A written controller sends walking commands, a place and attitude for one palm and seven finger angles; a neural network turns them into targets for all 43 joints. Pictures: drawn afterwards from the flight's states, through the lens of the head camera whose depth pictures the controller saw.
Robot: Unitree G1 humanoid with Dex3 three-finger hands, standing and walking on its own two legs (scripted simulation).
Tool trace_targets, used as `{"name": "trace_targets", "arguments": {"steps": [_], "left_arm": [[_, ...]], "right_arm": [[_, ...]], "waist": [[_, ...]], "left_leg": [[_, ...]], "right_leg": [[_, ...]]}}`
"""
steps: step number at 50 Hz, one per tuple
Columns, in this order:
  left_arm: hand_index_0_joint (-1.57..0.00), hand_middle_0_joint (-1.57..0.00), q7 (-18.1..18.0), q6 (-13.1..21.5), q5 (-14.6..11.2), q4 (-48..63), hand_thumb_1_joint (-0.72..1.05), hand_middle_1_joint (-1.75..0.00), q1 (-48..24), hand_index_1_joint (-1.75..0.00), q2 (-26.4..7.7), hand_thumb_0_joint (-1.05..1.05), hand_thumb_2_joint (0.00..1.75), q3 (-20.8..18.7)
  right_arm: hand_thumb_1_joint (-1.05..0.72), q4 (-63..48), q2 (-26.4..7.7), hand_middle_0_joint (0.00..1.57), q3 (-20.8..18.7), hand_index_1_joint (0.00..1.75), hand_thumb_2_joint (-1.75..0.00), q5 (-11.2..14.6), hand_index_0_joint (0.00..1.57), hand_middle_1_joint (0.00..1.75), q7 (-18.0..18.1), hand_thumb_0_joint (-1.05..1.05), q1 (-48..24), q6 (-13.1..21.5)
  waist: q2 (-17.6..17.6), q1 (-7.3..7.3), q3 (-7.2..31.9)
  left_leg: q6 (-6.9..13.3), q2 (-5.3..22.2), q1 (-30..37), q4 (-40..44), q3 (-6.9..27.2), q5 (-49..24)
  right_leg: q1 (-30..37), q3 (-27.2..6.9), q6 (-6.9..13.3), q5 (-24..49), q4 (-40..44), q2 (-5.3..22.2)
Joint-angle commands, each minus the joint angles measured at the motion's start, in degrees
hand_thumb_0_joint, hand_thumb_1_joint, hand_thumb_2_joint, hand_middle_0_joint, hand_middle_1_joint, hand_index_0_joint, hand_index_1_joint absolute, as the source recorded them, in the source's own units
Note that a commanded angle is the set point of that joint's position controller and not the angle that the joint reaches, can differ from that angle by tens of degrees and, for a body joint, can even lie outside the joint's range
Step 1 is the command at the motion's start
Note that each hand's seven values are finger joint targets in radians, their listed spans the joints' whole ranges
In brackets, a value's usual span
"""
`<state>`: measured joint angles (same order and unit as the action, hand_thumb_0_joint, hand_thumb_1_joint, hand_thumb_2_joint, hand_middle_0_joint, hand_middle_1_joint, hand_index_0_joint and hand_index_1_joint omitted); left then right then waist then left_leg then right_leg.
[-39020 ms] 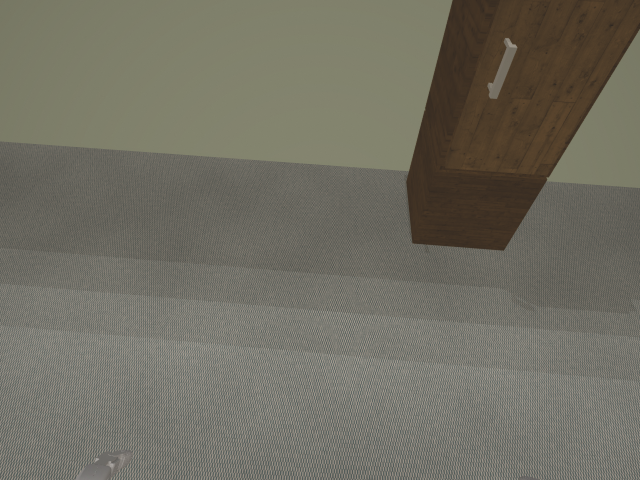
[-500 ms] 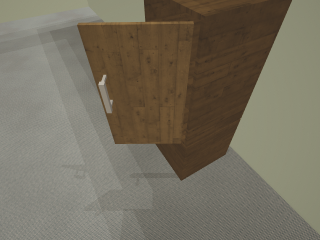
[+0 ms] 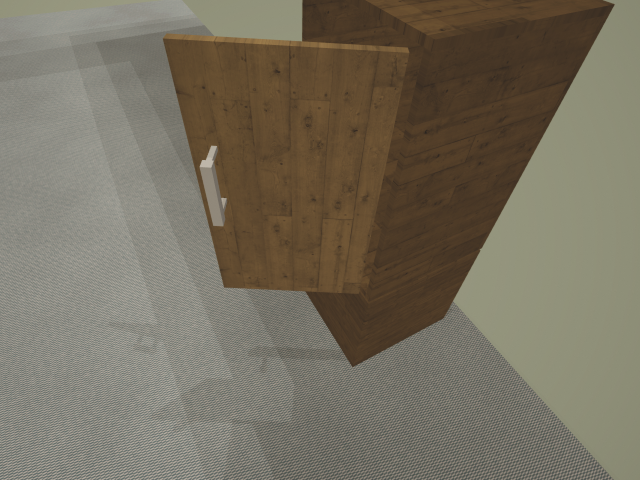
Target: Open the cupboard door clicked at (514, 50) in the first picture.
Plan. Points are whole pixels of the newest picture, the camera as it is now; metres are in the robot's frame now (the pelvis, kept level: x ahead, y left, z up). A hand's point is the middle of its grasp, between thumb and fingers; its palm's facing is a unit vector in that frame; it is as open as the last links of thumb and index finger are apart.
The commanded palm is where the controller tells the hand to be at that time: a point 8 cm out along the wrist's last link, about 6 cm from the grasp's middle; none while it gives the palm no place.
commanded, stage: come to a stop and stand still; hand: left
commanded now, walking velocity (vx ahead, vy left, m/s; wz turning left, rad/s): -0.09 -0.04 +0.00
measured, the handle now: (216, 187) +0.57 +0.23 +0.02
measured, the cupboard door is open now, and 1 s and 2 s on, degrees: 59 59 59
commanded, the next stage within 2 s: look again from close up in 0.92 s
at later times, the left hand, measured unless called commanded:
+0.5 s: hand out of the picture +0.06 +0.16 -0.16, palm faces -0.01 -0.97 -0.23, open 7.3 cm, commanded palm none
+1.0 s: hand out of the picture -0.06 +0.13 -0.16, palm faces +0.03 -0.99 -0.16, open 7.3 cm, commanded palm none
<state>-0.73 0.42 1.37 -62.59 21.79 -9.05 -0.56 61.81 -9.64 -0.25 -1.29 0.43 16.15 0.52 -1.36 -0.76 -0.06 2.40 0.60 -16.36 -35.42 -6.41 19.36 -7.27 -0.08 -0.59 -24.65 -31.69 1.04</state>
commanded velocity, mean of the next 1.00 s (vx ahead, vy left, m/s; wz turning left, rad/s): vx -0.04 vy -0.01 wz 0.00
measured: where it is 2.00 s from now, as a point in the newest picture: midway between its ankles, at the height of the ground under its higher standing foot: outside the picture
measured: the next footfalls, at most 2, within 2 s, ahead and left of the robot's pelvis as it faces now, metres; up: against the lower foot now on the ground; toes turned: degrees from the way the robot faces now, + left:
none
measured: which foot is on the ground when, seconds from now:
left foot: down 0.00-1.00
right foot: down 0.00-1.00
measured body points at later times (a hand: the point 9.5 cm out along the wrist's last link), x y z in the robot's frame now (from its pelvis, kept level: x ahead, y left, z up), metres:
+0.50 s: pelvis -0.01 -0.02 +0.01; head +0.00 -0.02 +0.46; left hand +0.06 +0.21 -0.14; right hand +0.01 -0.25 -0.15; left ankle +0.00 +0.09 -0.73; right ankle -0.03 -0.11 -0.73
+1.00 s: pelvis -0.02 -0.03 +0.02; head -0.01 -0.03 +0.47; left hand -0.06 +0.18 -0.15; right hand -0.04 -0.24 -0.15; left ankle +0.00 +0.09 -0.73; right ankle -0.03 -0.11 -0.73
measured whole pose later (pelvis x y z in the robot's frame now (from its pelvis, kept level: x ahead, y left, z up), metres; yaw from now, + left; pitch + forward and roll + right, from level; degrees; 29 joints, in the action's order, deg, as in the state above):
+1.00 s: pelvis -0.02 -0.03 +0.02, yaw -1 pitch -1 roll +0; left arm -1.4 0.4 0.5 -64.6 19.9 -8.0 0.7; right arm 65.8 -7.4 0.9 -0.9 1.4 16.6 0.2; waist -0.7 -0.6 -1.5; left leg -0.2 2.5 -11.7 -23.3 -6.1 10.8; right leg -9.5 5.2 2.8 -13.7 -23.6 -0.9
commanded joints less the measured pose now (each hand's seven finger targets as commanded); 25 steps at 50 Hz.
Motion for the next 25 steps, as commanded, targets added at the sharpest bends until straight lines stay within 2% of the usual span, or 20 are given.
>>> {"name": "trace_targets", "arguments": {"steps": [1, 2, 3, 4, 5, 7, 8, 9, 10, 11, 12, 13, 14, 16, 18, 21, 24, 25], "left_arm": [[-0.2, -0.2, -1.02, 1.12, 0.07, 1.55, 0.9, -0.3, 2.97, -0.3, -5.71, 0.0, 0.9, -1.27], [-0.2, -0.2, -1.36, 1.18, 0.03, 1.46, 0.9, -0.3, 3.05, -0.3, -4.38, 0.0, 0.9, -0.84], [-0.2, -0.2, -1.74, 1.14, -0.24, 1.37, 0.9, -0.3, 3.0, -0.3, -3.32, 0.0, 0.9, -0.45], [-0.2, -0.2, -2.12, 1.1, -0.49, 1.63, 0.9, -0.3, 1.91, -0.3, -2.81, 0.0, 0.9, -0.21], [-0.2, -0.2, -2.4, 0.9, -0.75, 1.75, 0.9, -0.3, 1.07, -0.3, -3.08, 0.0, 0.9, -0.3], [-0.2, -0.2, -2.3, 0.51, -0.79, 2.2, 0.9, -0.3, -0.41, -0.3, -4.48, 0.0, 0.9, -0.84], [-0.2, -0.2, -2.22, 0.35, -0.68, 1.79, 0.9, -0.3, 0.75, -0.3, -4.33, 0.0, 0.9, -1.01], [-0.2, -0.2, -2.14, 0.42, -0.46, 1.47, 0.9, -0.3, 2.02, -0.3, -4.48, 0.0, 0.9, -1.06], [-0.2, -0.2, -2.19, 0.46, -0.27, 1.33, 0.9, -0.3, 3.39, -0.3, -4.82, 0.0, 0.9, -1.29], [-0.2, -0.2, -2.25, 0.47, -0.14, 1.63, 0.9, -0.3, 3.34, -0.3, -5.56, 0.0, 0.9, -1.43], [-0.2, -0.2, -2.16, 0.31, -0.17, 2.22, 0.9, -0.3, 2.44, -0.3, -6.03, 0.0, 0.9, -1.47], [-0.2, -0.2, -2.19, 0.19, -0.13, 2.77, 0.9, -0.3, 1.63, -0.3, -6.36, 0.0, 0.9, -1.57], [-0.2, -0.2, -2.27, 0.17, -0.06, 3.11, 0.9, -0.3, 1.1, -0.3, -6.18, 0.0, 0.9, -1.49], [-0.2, -0.2, -2.33, 0.09, -0.21, 4.04, 0.9, -0.3, -0.15, -0.3, -6.52, 0.0, 0.9, -1.44], [-0.2, -0.2, -2.24, 0.06, -0.35, 4.84, 0.9, -0.3, -1.9, -0.3, -6.22, 0.0, 0.9, -1.2], [-0.2, -0.2, -2.01, 0.11, -0.4, 5.16, 0.9, -0.3, -3.47, -0.3, -6.37, 0.0, 0.9, -0.99], [-0.2, -0.2, -1.7, 0.28, -0.33, 4.88, 0.9, -0.3, -4.24, -0.3, -6.43, 0.0, 0.9, -0.75], [-0.2, -0.2, -1.61, 0.31, -0.4, 4.85, 0.9, -0.3, -4.6, -0.3, -6.59, 0.0, 0.9, -0.71]], "right_arm": [[-0.9, -1.97, -5.9, 0.2, -0.72, 0.3, -0.9, 0.43, 0.2, 0.3, 0.81, 0.0, 2.51, 2.3], [-0.9, -0.59, -7.2, 0.2, -0.99, 0.3, -0.9, 0.35, 0.2, 0.3, 1.34, 0.0, 5.54, 2.38], [-0.9, 0.25, -8.29, 0.2, -1.16, 0.3, -0.9, 0.44, 0.2, 0.3, 1.93, 0.0, 7.93, 2.39], [-0.9, 0.73, -7.42, 0.2, -1.08, 0.3, -0.9, 0.75, 0.2, 0.3, 2.33, 0.0, 8.25, 2.38], [-0.9, 0.76, -7.09, 0.2, -0.85, 0.3, -0.9, 0.78, 0.2, 0.3, 2.57, 0.0, 7.27, 2.32], [-0.9, -0.35, -8.0, 0.2, -1.28, 0.3, -0.9, 0.85, 0.2, 0.3, 2.81, 0.0, 4.21, 2.15], [-0.9, -0.64, -7.72, 0.2, -1.28, 0.3, -0.9, 0.9, 0.2, 0.3, 2.87, 0.0, 2.46, 1.99], [-0.9, -1.06, -7.42, 0.2, -1.44, 0.3, -0.9, 1.01, 0.2, 0.3, 2.92, 0.0, 1.27, 1.84], [-0.9, -1.58, -7.03, 0.2, -1.6, 0.3, -0.9, 1.06, 0.2, 0.3, 2.84, 0.0, 0.91, 1.65], [-0.9, -1.96, -6.12, 0.2, -1.73, 0.3, -0.9, 1.07, 0.2, 0.3, 2.69, 0.0, 1.07, 1.39], [-0.9, -2.07, -5.55, 0.2, -1.87, 0.3, -0.9, 1.04, 0.2, 0.3, 2.57, 0.0, 0.89, 1.14], [-0.9, -2.02, -5.1, 0.2, -1.97, 0.3, -0.9, 0.88, 0.2, 0.3, 2.55, 0.0, 0.87, 0.71], [-0.9, -1.81, -4.42, 0.2, -1.87, 0.3, -0.9, 0.84, 0.2, 0.3, 2.48, 0.0, 0.96, 0.44], [-0.9, -1.64, -3.67, 0.2, -1.58, 0.3, -0.9, 0.73, 0.2, 0.3, 2.17, 0.0, 1.28, 0.27], [-0.9, -1.25, -3.45, 0.2, -1.45, 0.3, -0.9, 0.57, 0.2, 0.3, 1.9, 0.0, 0.99, 0.34], [-0.9, -1.0, -3.6, 0.2, -1.2, 0.3, -0.9, 0.46, 0.2, 0.3, 1.56, 0.0, -0.01, 0.4], [-0.9, -0.74, -3.47, 0.2, -0.93, 0.3, -0.9, 0.45, 0.2, 0.3, 1.29, 0.0, -0.75, 0.31], [-0.9, -0.58, -3.72, 0.2, -0.91, 0.3, -0.9, 0.37, 0.2, 0.3, 1.2, 0.0, -0.81, 0.26]], "waist": [[1.55, 1.33, -2.85], [5.43, 2.02, -0.22], [10.22, 2.14, 1.57], [11.96, 2.01, 1.19], [11.21, 1.79, 0.97], [8.04, 1.01, -0.64], [6.87, 0.02, -0.29], [4.3, -0.62, 0.12], [2.57, -0.82, 2.25], [0.43, -0.35, 3.39], [-0.33, -0.14, 3.47], [-3.82, 0.05, 2.73], [-4.91, 0.21, 2.13], [-4.33, 0.42, 3.04], [-2.03, 0.55, 3.13], [-0.24, 0.35, 0.84], [-0.91, 0.32, -1.57], [-0.16, 0.42, -2.27]], "left_leg": [[1.53, 5.8, 7.09, 6.46, 5.52, -20.8], [3.4, 9.21, 13.15, 6.85, 9.22, -33.49], [5.97, 13.01, 17.09, 8.01, 12.95, -47.1], [7.85, 15.21, 18.85, 8.59, 14.06, -60.62], [8.28, 15.9, 18.72, 8.95, 13.53, -66.88], [7.49, 14.96, 15.49, 10.11, 10.86, -62.57], [6.44, 14.01, 13.72, 9.52, 9.54, -58.5], [5.07, 12.56, 12.53, 8.33, 8.57, -54.48], [3.1, 10.8, 10.43, 6.85, 6.63, -47.92], [1.53, 8.98, 8.09, 6.49, 5.2, -40.05], [0.81, 7.75, 6.71, 6.49, 4.5, -33.13], [0.32, 6.82, 5.65, 5.55, 4.15, -29.43], [-0.16, 6.27, 4.71, 5.73, 3.62, -26.77], [-0.67, 5.82, 4.97, 6.36, 3.49, -23.37], [-0.44, 6.41, 6.34, 8.29, 4.41, -22.3], [-0.36, 6.6, 5.28, 10.25, 5.07, -18.27], [-0.68, 6.28, 4.56, 12.16, 5.23, -12.36], [-0.87, 6.03, 4.42, 12.5, 5.27, -11.12]], "right_leg": [[-7.81, -2.4, 4.31, 20.53, 1.41, 3.81], [-10.8, 0.81, 2.91, 18.69, -3.47, 1.74], [-12.97, 3.08, 1.56, 10.77, -7.41, 0.36], [-15.03, 2.44, 1.01, 0.98, -9.04, 0.7], [-15.1, 1.0, 0.86, -3.01, -9.31, 1.7], [-12.11, 1.21, 0.86, -0.87, -4.98, 2.75], [-9.44, 1.56, 0.93, 4.14, -1.52, 2.94], [-6.92, 1.77, 1.09, 11.72, 2.76, 2.86], [-3.92, 0.36, 1.43, 25.38, 3.58, 3.97], [-2.06, -1.34, 2.27, 35.19, 1.79, 5.71], [-1.67, -2.18, 2.9, 39.81, 0.65, 7.3], [-1.65, -2.73, 3.58, 42.85, 0.58, 7.8], [-1.66, -2.99, 4.25, 44.48, 0.71, 8.22], [-2.22, -3.26, 4.65, 41.71, 1.34, 8.78], [-3.82, -2.76, 3.93, 34.1, 2.64, 7.55], [-4.72, -2.72, 3.22, 26.1, 5.46, 6.58], [-5.69, -3.27, 3.0, 19.75, 9.08, 6.32], [-6.41, -3.5, 3.1, 17.78, 9.9, 6.41]]}}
